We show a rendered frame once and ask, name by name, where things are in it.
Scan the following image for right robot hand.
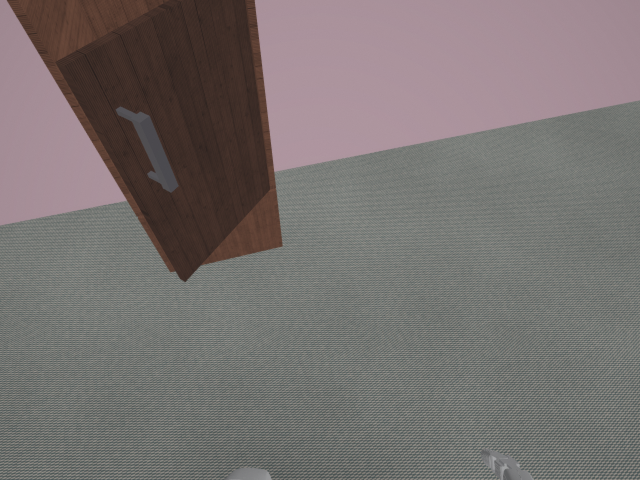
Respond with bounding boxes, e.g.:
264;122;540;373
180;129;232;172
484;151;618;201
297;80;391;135
481;449;533;480

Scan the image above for cupboard door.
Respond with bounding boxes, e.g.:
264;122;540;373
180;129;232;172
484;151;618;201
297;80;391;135
55;0;270;282

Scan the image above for handle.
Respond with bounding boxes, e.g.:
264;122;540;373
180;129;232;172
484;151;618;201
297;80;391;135
116;106;179;193

